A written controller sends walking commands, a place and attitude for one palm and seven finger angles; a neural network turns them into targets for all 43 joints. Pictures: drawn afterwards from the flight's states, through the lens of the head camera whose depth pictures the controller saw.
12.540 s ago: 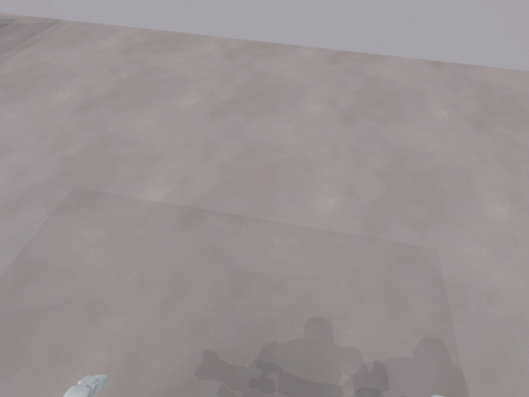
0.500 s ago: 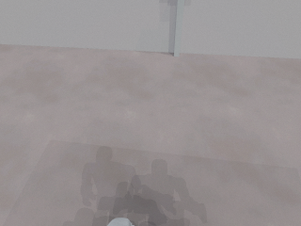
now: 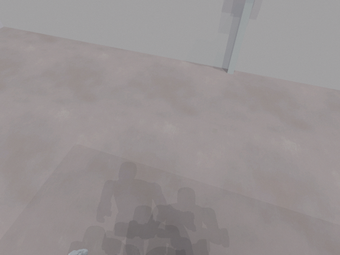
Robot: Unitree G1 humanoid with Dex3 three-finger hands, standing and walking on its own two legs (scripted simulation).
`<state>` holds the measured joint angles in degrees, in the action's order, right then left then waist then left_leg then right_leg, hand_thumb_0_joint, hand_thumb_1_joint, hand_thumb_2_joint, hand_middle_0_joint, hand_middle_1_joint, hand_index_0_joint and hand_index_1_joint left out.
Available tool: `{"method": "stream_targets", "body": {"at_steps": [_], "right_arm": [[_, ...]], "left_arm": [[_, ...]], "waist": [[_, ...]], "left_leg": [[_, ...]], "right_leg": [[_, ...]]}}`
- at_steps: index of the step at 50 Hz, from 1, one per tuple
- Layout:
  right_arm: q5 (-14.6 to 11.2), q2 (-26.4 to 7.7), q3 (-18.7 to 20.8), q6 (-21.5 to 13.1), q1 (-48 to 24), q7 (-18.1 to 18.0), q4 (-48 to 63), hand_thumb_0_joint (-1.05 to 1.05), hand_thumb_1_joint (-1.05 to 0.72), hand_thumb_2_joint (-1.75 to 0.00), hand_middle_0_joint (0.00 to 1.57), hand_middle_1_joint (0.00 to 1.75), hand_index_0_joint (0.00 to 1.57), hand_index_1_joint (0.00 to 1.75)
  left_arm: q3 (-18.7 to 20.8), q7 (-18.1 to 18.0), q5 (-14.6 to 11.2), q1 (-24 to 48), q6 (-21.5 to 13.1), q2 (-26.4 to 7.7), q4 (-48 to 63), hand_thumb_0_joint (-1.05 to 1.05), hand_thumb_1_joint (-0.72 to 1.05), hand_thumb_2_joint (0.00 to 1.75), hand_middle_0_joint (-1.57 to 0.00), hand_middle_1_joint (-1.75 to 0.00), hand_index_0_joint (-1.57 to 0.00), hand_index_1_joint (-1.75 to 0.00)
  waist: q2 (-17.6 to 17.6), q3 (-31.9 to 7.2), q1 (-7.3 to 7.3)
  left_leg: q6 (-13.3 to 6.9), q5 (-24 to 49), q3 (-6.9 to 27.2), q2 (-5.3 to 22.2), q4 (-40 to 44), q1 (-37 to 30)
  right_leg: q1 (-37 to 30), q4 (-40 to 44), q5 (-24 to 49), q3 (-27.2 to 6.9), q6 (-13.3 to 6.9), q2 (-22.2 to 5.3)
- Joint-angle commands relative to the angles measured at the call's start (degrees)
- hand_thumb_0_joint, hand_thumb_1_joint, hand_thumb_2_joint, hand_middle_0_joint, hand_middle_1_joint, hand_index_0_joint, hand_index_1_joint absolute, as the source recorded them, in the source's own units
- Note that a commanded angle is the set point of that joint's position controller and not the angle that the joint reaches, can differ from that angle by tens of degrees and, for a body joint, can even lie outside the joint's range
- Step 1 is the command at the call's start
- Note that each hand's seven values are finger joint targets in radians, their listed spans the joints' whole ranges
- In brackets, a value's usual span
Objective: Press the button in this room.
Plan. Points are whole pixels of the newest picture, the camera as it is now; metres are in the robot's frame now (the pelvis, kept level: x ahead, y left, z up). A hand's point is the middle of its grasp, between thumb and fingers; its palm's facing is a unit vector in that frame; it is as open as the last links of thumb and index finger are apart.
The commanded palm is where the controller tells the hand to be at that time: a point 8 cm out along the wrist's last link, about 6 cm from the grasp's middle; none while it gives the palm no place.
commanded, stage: turn or walk to find it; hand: left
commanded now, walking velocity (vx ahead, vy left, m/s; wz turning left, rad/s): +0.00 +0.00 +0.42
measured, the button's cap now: out of the picture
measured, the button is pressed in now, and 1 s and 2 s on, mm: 0 0 0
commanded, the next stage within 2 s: none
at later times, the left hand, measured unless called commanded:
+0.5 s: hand out of the picture -0.05 +0.19 -0.17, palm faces +0.28 -0.93 -0.23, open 7.4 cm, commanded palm none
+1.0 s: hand out of the picture -0.05 +0.22 -0.15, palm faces +0.41 -0.88 -0.25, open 7.4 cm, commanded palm none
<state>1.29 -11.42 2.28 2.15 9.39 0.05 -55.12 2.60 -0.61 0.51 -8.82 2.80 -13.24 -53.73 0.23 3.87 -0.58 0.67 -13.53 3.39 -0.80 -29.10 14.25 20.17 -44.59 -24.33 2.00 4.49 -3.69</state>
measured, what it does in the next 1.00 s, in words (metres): steps on the spot, turning left: right foot, then left foot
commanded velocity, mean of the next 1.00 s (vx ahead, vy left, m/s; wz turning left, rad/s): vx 0.00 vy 0.00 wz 0.42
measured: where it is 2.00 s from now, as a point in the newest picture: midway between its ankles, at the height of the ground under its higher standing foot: outside the picture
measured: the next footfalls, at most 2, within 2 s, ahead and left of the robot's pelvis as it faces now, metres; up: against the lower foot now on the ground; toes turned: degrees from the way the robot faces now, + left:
right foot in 0.04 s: +0.05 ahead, -0.13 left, +0.00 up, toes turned -3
left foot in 0.52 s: -0.06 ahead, +0.12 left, +0.00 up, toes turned +20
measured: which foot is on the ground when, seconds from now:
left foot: down 0.00-0.06, up 0.08-0.50, down 0.52-1.00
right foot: up 0.00-0.02, down 0.04-0.52, up 0.54-1.00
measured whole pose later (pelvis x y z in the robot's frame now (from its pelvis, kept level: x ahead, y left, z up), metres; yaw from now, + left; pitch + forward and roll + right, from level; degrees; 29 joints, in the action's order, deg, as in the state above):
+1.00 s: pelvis -0.07 -0.01 +0.00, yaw +25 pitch +0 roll +1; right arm 1.4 -10.9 2.8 1.8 13.1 -0.5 -56.4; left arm 2.6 -0.9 0.4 -6.5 3.0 -12.3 -53.9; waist 0.4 3.4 -2.3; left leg -1.1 -12.6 3.5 -2.8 -27.4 14.9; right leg 19.8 -43.9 -24.5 1.2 4.4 -2.6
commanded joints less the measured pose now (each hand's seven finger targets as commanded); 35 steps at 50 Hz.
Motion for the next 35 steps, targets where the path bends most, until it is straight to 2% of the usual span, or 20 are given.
{"method": "stream_targets", "body": {"at_steps": [1, 2, 3, 4, 5, 6, 8, 10, 14, 19, 22, 24, 25, 26, 27, 28, 29, 31, 32, 35], "right_arm": [[-0.32, -10.97, 3.77, -0.69, -1.09, -0.38, 4.58, 0.00, -0.90, -0.90, 0.20, 0.30, 0.20, 0.30], [-0.87, -7.57, 3.34, -0.72, 0.57, -0.10, 4.98, 0.00, -0.90, -0.90, 0.20, 0.30, 0.20, 0.30], [-0.72, -4.91, 2.80, -0.62, -0.69, -0.03, 6.74, 0.00, -0.90, -0.90, 0.20, 0.30, 0.20, 0.30], [-0.37, -7.73, 3.54, -0.05, -1.73, -0.10, 6.61, 0.00, -0.90, -0.90, 0.20, 0.30, 0.20, 0.30], [-0.06, -8.29, 3.94, 0.73, 0.26, 0.14, 5.08, 0.00, -0.90, -0.90, 0.20, 0.30, 0.20, 0.30], [-0.03, -8.01, 4.22, 1.15, 0.81, 0.48, 3.77, 0.00, -0.90, -0.90, 0.20, 0.30, 0.20, 0.30], [0.15, -7.09, 4.00, 1.32, 4.45, 1.02, 1.87, 0.00, -0.90, -0.90, 0.20, 0.30, 0.20, 0.30], [0.09, -6.41, 3.71, 1.44, 5.76, 1.12, 1.16, 0.00, -0.90, -0.90, 0.20, 0.30, 0.20, 0.30], [-0.04, -6.16, 3.31, 1.41, 2.95, 1.09, 1.69, 0.00, -0.90, -0.90, 0.20, 0.30, 0.20, 0.30], [-0.51, -4.85, 2.39, 0.65, -0.34, 0.91, 2.56, 0.00, -0.90, -0.90, 0.20, 0.30, 0.20, 0.30], [-0.95, -4.65, 1.95, -0.05, 1.04, 0.64, 2.33, 0.00, -0.90, -0.90, 0.20, 0.30, 0.20, 0.30], [-0.93, -5.07, 1.98, -0.69, 4.63, 0.46, 1.56, 0.00, -0.90, -0.90, 0.20, 0.30, 0.20, 0.30], [-0.91, -6.66, 2.28, -1.26, 7.24, 0.54, 0.82, 0.00, -0.90, -0.90, 0.20, 0.30, 0.20, 0.30], [-0.37, -11.64, 3.37, -1.81, 8.71, 0.33, 0.95, 0.00, -0.90, -0.90, 0.20, 0.30, 0.20, 0.30], [-0.28, -15.85, 4.27, -1.43, 9.46, -0.20, 0.93, 0.00, -0.90, -0.90, 0.20, 0.30, 0.20, 0.30], [-0.23, -15.41, 3.99, -1.05, 9.15, -0.28, 0.79, 0.00, -0.90, -0.90, 0.20, 0.30, 0.20, 0.30], [-0.06, -13.30, 3.50, -1.54, 7.29, -1.05, 0.70, 0.00, -0.90, -0.90, 0.20, 0.30, 0.20, 0.30], [-0.09, -11.12, 2.58, -1.49, 2.63, -1.42, 1.69, 0.00, -0.90, -0.90, 0.20, 0.30, 0.20, 0.30], [-0.16, -10.75, 2.29, -1.71, 1.27, -1.38, 2.03, 0.00, -0.90, -0.90, 0.20, 0.30, 0.20, 0.30], [-0.44, -10.62, 2.51, -2.20, 3.24, -1.40, 1.82, 0.00, -0.90, -0.90, 0.20, 0.30, 0.20, 0.30]], "left_arm": [[1.69, -0.58, 0.04, -8.84, -2.42, -5.66, 1.69, 0.00, 0.90, 0.90, -0.20, -0.30, -0.20, -0.30], [2.41, -0.98, 0.82, -9.72, -3.16, -9.64, 1.75, 0.00, 0.90, 0.90, -0.20, -0.30, -0.20, -0.30], [3.35, -1.25, 1.33, -9.68, -3.35, -14.54, 2.45, 0.00, 0.90, 0.90, -0.20, -0.30, -0.20, -0.30], [2.91, -1.39, 0.76, -8.86, -3.00, -13.69, 3.28, 0.00, 0.90, 0.90, -0.20, -0.30, -0.20, -0.30], [3.10, -1.58, 0.65, -4.57, -3.32, -11.31, 4.20, 0.00, 0.90, 0.90, -0.20, -0.30, -0.20, -0.30], [2.71, -1.38, 0.53, -1.34, -3.03, -10.22, 5.14, 0.00, 0.90, 0.90, -0.20, -0.30, -0.20, -0.30], [1.67, -1.27, 0.43, 1.93, -3.11, -7.29, 5.90, 0.00, 0.90, 0.90, -0.20, -0.30, -0.20, -0.30], [1.45, -1.27, 0.52, 0.11, -3.46, -6.90, 5.66, 0.00, 0.90, 0.90, -0.20, -0.30, -0.20, -0.30], [1.90, -1.54, 0.82, -4.00, -3.35, -7.77, 4.03, 0.00, 0.90, 0.90, -0.20, -0.30, -0.20, -0.30], [2.64, -1.35, 1.35, -7.56, -2.98, -10.07, 2.05, 0.00, 0.90, 0.90, -0.20, -0.30, -0.20, -0.30], [2.98, -1.20, 1.37, -7.19, -2.72, -11.00, 1.48, 0.00, 0.90, 0.90, -0.20, -0.30, -0.20, -0.30], [3.06, -1.10, 0.97, -5.85, -2.43, -10.67, 1.15, 0.00, 0.90, 0.90, -0.20, -0.30, -0.20, -0.30], [2.89, -1.00, 0.40, -5.28, -2.01, -9.51, 1.52, 0.00, 0.90, 0.90, -0.20, -0.30, -0.20, -0.30], [2.26, -0.77, -0.14, -5.43, -1.55, -6.20, 2.85, 0.00, 0.90, 0.90, -0.20, -0.30, -0.20, -0.30], [1.10, -0.62, 0.28, -2.18, -1.02, -3.57, 4.68, 0.00, 0.90, 0.90, -0.20, -0.30, -0.20, -0.30], [1.27, -0.57, 0.50, -0.33, -0.54, -5.22, 4.71, 0.00, 0.90, 0.90, -0.20, -0.30, -0.20, -0.30], [1.35, -0.69, 0.74, 0.07, -0.17, -4.38, 3.83, 0.00, 0.90, 0.90, -0.20, -0.30, -0.20, -0.30], [1.84, -0.18, 0.47, 0.45, -0.22, -5.56, 2.06, 0.00, 0.90, 0.90, -0.20, -0.30, -0.20, -0.30], [1.83, -0.01, 0.42, -1.58, -0.38, -5.28, 1.38, 0.00, 0.90, 0.90, -0.20, -0.30, -0.20, -0.30], [1.69, 0.08, 0.42, -2.09, -0.77, -5.23, 0.73, 0.00, 0.90, 0.90, -0.20, -0.30, -0.20, -0.30]], "waist": [[6.10, -6.38, 3.23], [-5.23, -7.65, 3.43], [-18.85, -5.19, 4.25], [-12.60, -5.12, 4.23], [-13.90, -2.79, 2.19], [-11.12, 0.18, 0.97], [-8.53, 0.41, -1.33], [-9.33, -0.94, -0.84], [-9.54, -1.68, 1.43], [-10.51, -3.88, 3.79], [-12.01, -6.19, 3.30], [-10.15, -7.83, 0.94], [-4.28, -8.78, -0.85], [10.70, -8.79, -1.72], [18.94, -5.98, -2.78], [11.80, -5.28, -2.83], [14.76, -4.28, -2.29], [11.39, -0.77, -0.78], [9.88, -1.31, 0.44], [7.05, -3.90, 0.04]], "left_leg": [[-5.74, 11.55, 11.45, 8.61, 0.90, 5.98], [-2.01, -0.36, 6.14, 3.03, -7.90, 14.06], [1.15, -19.12, -0.77, -3.26, -21.66, 21.05], [0.54, -19.97, 2.07, -0.53, -30.99, 18.17], [0.35, -16.15, 3.76, 0.82, -36.46, 17.19], [0.54, -13.03, 2.56, 1.15, -40.44, 16.91], [1.42, -7.63, 0.50, 2.03, -42.34, 16.56], [2.42, -5.28, -0.82, 1.94, -42.21, 16.53], [3.39, -7.70, -2.48, 3.34, -34.98, 16.15], [3.00, -13.59, -5.78, 3.39, -20.68, 11.85], [2.29, -13.54, -7.86, 2.79, -12.75, 7.34], [1.71, -5.56, -8.47, 2.57, -1.22, -0.03], [1.03, 1.85, -6.28, 3.89, 6.39, -7.34], [-3.24, 8.98, 9.94, 15.17, 12.15, -12.83], [-8.48, 22.33, 18.33, 23.77, 13.70, -11.29], [-10.20, 20.40, 14.33, 24.56, 12.63, -7.57], [-9.13, 21.50, 13.31, 20.81, 13.19, -6.36], [-8.57, 20.96, 9.30, 16.58, 12.03, -3.82], [-8.47, 21.76, 7.37, 15.22, 11.53, -4.95], [-8.27, 26.71, 6.19, 13.61, 10.53, -9.32]], "right_leg": [[-14.54, 20.33, 12.48, 1.15, -0.45, 0.17], [-21.70, 26.46, 11.81, -8.08, -2.96, -9.56], [-19.69, 29.15, 18.54, -21.94, -9.20, -22.84], [-12.05, 29.54, 18.21, -19.86, -12.87, -24.84], [-6.11, 31.91, 8.14, -17.24, -12.31, -21.89], [-2.81, 32.60, 2.98, -14.79, -11.06, -19.17], [-3.26, 30.43, 8.08, -6.28, -9.00, -14.81], [-6.14, 29.53, 11.68, -2.46, -8.52, -13.40], [-10.36, 29.14, 12.54, -2.29, -10.35, -15.59], [-14.53, 25.97, 21.27, -1.34, -12.40, -17.85], [-14.96, 22.68, 26.60, -0.01, -12.48, -18.35], [-12.19, 17.19, 26.52, 2.88, -9.45, -17.18], [-6.67, 11.41, 21.59, 5.84, -6.36, -15.05], [5.32, 0.00, 6.56, 9.19, -2.02, -7.81], [13.22, -8.85, -11.41, 6.47, -0.03, -3.29], [10.94, -13.47, -9.13, 2.41, -0.98, -4.35], [12.15, -15.33, -6.50, 0.41, -0.52, -4.29], [12.15, -19.15, -0.67, -0.68, -0.45, -3.56], [11.89, -19.65, 1.06, -0.29, -0.15, -3.10], [11.88, -19.19, 3.09, -0.28, 0.73, -2.35]]}}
